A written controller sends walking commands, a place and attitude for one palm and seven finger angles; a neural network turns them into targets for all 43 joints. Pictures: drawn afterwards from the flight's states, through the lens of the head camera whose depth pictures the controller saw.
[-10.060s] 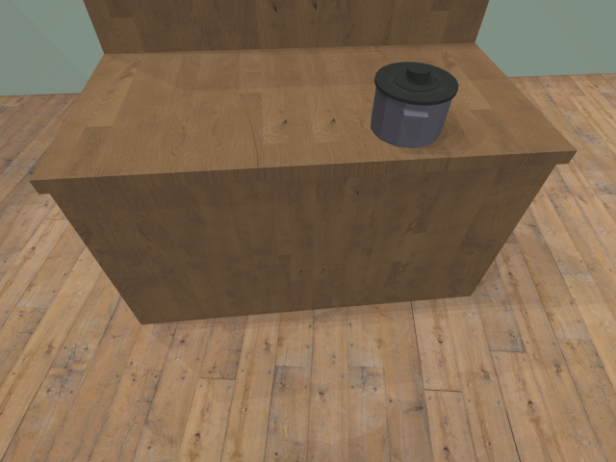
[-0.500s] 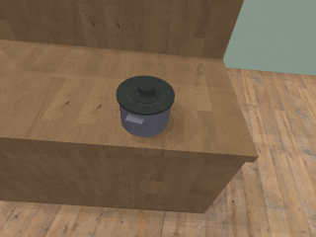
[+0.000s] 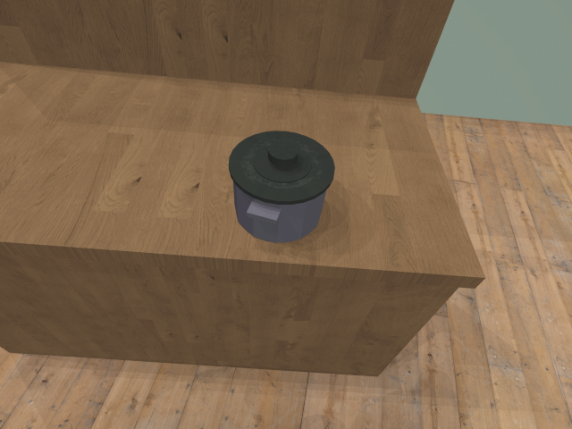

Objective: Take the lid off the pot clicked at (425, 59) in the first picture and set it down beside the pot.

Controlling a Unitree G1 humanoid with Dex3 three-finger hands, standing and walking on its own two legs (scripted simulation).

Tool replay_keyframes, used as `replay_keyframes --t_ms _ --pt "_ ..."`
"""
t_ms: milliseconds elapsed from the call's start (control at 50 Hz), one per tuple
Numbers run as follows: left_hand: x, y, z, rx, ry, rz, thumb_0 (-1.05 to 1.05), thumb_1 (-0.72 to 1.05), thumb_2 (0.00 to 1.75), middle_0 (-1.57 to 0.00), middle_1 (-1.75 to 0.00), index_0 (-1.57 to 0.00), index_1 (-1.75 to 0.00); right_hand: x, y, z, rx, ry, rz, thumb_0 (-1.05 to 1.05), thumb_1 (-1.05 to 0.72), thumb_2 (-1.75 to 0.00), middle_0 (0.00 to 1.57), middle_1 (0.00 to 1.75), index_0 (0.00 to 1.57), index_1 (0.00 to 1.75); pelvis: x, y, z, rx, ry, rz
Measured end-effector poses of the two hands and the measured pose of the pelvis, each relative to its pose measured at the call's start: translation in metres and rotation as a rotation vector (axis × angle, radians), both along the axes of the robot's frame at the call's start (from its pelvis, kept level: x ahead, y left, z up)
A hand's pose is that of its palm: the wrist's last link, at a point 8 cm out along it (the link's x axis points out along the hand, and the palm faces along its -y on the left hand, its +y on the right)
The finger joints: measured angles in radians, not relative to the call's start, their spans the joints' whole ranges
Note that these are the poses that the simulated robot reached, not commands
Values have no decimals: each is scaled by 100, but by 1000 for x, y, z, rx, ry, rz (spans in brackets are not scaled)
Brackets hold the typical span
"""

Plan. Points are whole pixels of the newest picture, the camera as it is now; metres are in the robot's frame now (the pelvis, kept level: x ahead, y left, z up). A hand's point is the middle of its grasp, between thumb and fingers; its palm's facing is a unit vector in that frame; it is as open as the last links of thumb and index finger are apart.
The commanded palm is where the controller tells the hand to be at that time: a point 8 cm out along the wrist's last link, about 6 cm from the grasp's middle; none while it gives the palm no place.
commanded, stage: look again from close up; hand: left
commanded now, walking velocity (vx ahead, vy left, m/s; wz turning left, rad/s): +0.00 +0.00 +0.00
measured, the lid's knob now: (283, 153) +0.53 +0.05 +0.09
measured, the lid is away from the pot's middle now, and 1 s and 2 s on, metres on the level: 0.00 0.00 0.00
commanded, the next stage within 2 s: shuffle to correct the standing spot in 0.10 s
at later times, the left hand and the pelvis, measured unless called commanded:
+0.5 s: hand out of the picture -0.04 +0.14 -0.18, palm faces +0.01 -0.99 -0.16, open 7.4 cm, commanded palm none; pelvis +0.01 -0.03 +0.00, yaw +0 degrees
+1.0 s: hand out of the picture +0.06 +0.07 -0.18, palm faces +0.04 -0.98 -0.18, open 7.4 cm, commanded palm none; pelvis +0.07 -0.09 +0.00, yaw +0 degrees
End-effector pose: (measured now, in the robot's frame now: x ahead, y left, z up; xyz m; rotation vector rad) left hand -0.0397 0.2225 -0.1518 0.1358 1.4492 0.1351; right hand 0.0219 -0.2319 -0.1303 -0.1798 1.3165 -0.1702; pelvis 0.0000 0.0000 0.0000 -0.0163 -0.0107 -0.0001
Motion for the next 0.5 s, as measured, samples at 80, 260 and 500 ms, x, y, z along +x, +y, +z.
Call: replay_keyframes --t_ms 80,260,500 --pt "0 -5 -1 -12 -4 1 0 91 90 -20 -30 -20 -30 -3 0 0 0 4 -3 1 -92 -90 20 30 20 30 -1 0 0 1 -3 0" --pt "2 -14 -1 -22 -17 2 0 91 90 -20 -30 -20 -30 -8 -3 -1 5 6 -12 1 -93 -90 20 30 20 30 -4 -4 1 5 -5 0" --pt "-7 -33 2 -13 36 11 0 91 90 -20 -30 -19 -30 -17 -19 -8 31 50 -51 1 -92 -90 20 30 20 30 6 -27 0 13 13 -4"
